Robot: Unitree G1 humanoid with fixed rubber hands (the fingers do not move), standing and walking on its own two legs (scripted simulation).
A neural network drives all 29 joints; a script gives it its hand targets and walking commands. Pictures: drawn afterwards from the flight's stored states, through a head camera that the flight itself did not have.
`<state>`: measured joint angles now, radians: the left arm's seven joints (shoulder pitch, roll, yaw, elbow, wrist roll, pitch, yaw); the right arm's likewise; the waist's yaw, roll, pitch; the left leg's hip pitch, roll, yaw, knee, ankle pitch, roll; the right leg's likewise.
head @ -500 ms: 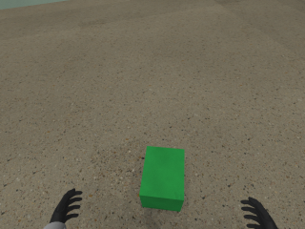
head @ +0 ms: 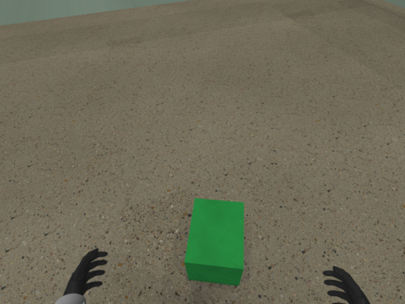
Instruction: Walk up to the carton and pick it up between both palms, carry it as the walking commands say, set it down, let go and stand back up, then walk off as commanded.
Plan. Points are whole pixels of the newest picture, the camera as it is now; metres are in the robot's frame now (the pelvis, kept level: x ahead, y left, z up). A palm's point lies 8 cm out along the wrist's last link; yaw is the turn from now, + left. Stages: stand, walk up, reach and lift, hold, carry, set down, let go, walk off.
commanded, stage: stand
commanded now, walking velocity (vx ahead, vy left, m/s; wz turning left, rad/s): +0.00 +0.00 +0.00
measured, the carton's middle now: (216, 241) +0.51 -0.04 -0.65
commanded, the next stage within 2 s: walk off in 0.82 s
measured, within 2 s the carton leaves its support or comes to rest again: neither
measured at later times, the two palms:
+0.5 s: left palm (71, 296) +0.18 +0.27 -0.04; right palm out of the picture +0.12 -0.28 -0.07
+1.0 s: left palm (68, 303) +0.17 +0.27 -0.04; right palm out of the picture +0.10 -0.28 -0.07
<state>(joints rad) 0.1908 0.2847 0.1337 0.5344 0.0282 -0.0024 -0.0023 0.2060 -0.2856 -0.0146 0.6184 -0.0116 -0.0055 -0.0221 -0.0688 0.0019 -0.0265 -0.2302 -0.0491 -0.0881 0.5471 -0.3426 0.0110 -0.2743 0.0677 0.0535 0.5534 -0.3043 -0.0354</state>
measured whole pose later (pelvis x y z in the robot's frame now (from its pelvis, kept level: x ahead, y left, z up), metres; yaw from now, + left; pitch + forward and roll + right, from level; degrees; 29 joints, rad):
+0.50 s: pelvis -0.01 +0.00 +0.00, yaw +0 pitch +1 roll +0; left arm 0.19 0.30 0.13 0.54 0.03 -0.01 0.00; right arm 0.20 -0.30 -0.01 0.64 -0.01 -0.02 -0.02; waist -0.07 0.00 -0.03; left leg -0.23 -0.05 -0.09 0.55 -0.33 0.01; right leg -0.27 0.07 0.05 0.55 -0.29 -0.04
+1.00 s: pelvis -0.03 +0.00 +0.00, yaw +0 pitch +0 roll +0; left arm 0.19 0.31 0.13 0.54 0.03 -0.02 0.00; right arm 0.21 -0.32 -0.01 0.65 -0.01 -0.03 -0.02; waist -0.07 0.00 -0.03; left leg -0.23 -0.05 -0.09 0.55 -0.31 0.01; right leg -0.27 0.07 0.05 0.55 -0.27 -0.04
